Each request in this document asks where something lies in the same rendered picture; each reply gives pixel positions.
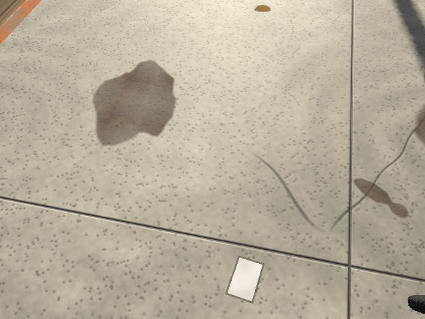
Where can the right robot hand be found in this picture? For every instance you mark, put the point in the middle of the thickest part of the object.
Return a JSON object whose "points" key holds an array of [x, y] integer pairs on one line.
{"points": [[417, 303]]}

